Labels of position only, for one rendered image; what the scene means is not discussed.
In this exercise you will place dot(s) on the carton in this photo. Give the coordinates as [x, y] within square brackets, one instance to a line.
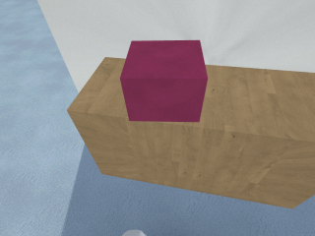
[164, 80]

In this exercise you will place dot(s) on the pedestal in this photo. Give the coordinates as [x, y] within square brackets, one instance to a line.
[255, 140]

